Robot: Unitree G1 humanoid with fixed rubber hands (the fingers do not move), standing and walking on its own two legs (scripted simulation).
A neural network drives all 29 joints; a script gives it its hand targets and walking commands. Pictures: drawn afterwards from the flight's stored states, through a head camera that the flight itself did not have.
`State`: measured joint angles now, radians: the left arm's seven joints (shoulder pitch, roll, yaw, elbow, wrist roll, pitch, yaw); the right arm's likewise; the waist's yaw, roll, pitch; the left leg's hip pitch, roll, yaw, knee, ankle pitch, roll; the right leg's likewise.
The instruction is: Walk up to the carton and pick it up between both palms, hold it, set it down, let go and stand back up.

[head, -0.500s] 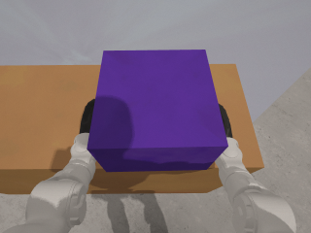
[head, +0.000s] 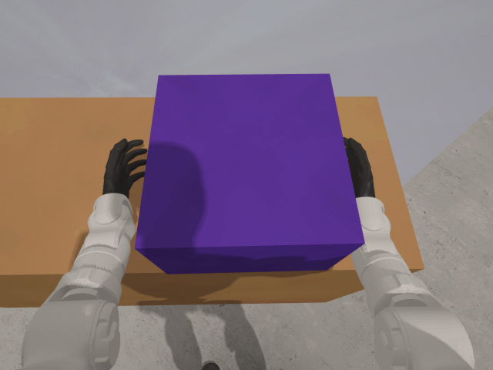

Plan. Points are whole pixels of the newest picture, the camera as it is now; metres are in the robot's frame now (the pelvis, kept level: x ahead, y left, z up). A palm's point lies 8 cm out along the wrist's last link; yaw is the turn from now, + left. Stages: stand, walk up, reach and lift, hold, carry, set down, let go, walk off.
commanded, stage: set down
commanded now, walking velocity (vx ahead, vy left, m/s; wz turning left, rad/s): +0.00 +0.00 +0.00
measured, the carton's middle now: (246, 176) +0.44 +0.02 -0.01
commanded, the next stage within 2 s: none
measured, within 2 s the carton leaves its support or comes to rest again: neither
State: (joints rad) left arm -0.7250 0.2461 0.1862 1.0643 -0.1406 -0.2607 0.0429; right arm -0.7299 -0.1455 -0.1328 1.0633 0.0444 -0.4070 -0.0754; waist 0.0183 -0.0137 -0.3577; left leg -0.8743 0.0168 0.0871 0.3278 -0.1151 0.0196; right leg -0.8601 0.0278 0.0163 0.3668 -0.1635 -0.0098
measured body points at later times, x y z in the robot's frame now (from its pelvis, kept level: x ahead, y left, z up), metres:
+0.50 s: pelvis +0.02 +0.00 +0.00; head +0.20 +0.01 +0.41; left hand +0.40 +0.25 -0.03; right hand +0.43 -0.18 -0.03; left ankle -0.01 +0.11 -0.73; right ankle -0.02 -0.11 -0.72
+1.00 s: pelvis -0.02 -0.01 +0.01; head +0.13 +0.01 +0.43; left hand +0.32 +0.25 -0.01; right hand +0.36 -0.18 -0.01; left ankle -0.01 +0.11 -0.72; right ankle -0.01 -0.11 -0.72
